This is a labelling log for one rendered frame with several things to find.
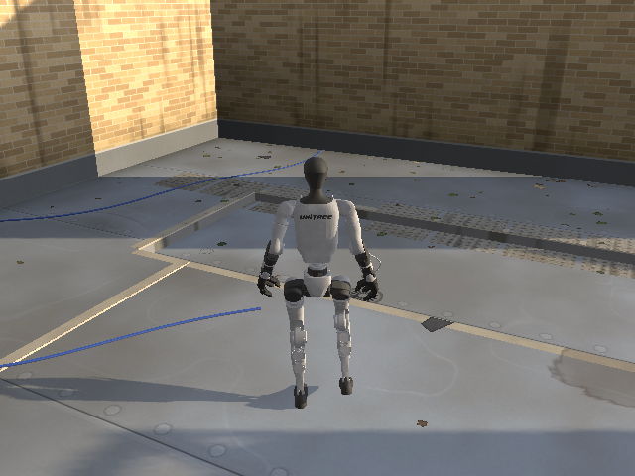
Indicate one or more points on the robot right hand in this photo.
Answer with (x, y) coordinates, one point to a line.
(373, 286)

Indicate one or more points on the robot left hand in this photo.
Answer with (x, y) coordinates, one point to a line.
(269, 282)

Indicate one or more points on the humanoid robot torso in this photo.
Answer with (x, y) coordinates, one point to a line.
(316, 227)

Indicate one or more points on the robot right shin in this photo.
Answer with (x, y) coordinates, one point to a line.
(344, 349)

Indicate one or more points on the robot right upper arm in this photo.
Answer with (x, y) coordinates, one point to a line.
(347, 209)

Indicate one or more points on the left robot forearm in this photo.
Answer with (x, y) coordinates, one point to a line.
(268, 264)

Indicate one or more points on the right robot forearm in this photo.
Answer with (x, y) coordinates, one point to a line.
(365, 264)

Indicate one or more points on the robot left upper arm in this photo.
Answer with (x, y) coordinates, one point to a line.
(285, 209)

